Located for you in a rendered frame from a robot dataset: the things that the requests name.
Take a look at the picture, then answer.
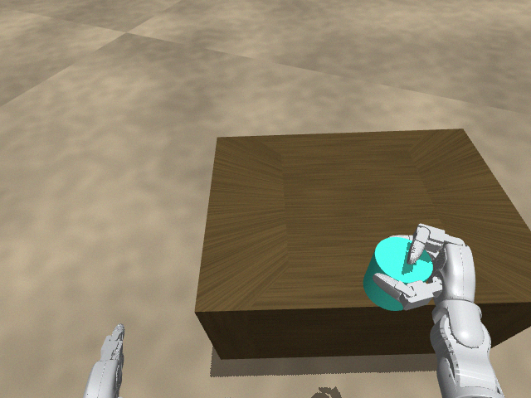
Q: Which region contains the left robot hand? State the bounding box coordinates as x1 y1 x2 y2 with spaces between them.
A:
83 323 124 398

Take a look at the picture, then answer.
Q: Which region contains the right robot arm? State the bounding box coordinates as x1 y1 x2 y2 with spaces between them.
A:
430 298 505 398

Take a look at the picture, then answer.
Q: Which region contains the right robot hand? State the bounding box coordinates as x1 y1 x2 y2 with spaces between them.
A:
373 224 475 310

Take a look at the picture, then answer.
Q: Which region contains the can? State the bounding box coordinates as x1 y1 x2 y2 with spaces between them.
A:
363 237 433 311

